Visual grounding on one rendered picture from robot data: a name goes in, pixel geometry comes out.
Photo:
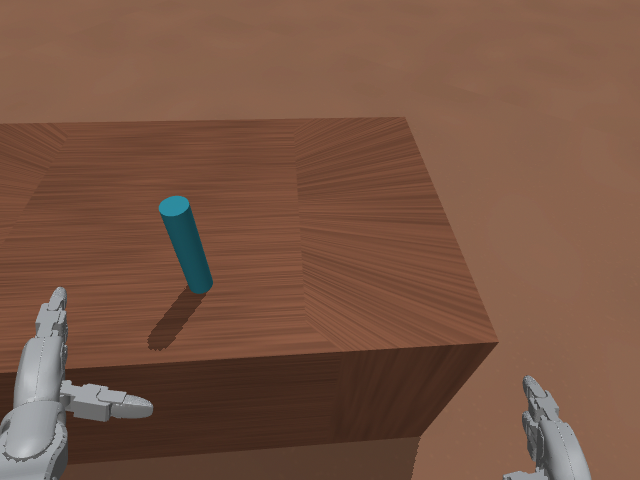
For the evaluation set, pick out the right robot hand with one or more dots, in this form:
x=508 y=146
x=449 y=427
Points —
x=551 y=443

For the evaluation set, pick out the left robot arm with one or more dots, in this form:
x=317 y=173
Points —
x=34 y=442

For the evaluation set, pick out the can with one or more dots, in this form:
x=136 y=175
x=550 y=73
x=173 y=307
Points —
x=180 y=224

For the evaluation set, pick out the left robot hand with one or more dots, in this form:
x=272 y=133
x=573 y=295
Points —
x=41 y=373

